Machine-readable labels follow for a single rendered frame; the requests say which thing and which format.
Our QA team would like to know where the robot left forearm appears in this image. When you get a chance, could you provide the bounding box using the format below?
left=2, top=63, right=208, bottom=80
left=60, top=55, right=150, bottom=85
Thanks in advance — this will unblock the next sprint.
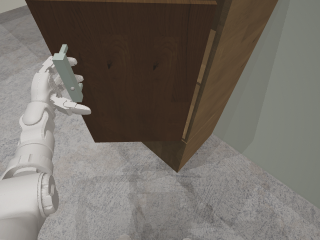
left=0, top=101, right=56, bottom=181

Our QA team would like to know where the robot left shin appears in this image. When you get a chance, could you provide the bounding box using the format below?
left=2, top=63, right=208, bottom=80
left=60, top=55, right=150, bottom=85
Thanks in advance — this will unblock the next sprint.
left=119, top=234, right=131, bottom=239

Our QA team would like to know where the robot left hand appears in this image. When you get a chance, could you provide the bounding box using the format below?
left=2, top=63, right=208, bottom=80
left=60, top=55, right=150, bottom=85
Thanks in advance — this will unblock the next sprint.
left=30, top=56, right=91, bottom=116

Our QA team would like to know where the cupboard door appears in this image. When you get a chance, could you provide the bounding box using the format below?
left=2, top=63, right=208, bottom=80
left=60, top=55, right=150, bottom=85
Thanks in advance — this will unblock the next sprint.
left=25, top=0, right=217, bottom=143

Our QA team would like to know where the left robot upper arm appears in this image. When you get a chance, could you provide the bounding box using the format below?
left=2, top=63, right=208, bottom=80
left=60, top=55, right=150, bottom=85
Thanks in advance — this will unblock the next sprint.
left=0, top=172, right=59, bottom=240

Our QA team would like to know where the handle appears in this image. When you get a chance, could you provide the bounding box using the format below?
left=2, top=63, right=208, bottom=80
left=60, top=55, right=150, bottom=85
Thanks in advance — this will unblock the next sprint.
left=52, top=44, right=83, bottom=103

